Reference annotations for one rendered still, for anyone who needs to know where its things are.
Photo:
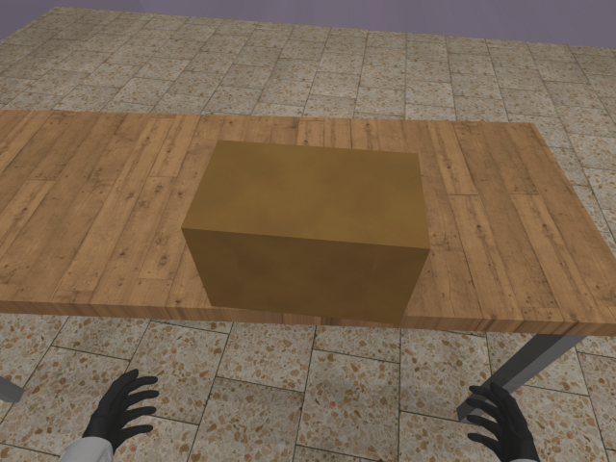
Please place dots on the robot left forearm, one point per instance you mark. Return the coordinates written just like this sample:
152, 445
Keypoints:
88, 449

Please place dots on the table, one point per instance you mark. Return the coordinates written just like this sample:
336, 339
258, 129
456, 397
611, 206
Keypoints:
92, 204

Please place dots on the robot left hand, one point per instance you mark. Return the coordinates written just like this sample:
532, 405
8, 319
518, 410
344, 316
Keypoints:
110, 416

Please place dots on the carton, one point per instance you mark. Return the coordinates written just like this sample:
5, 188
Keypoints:
309, 230

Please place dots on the robot right hand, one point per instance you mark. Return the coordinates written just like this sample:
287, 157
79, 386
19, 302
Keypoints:
514, 438

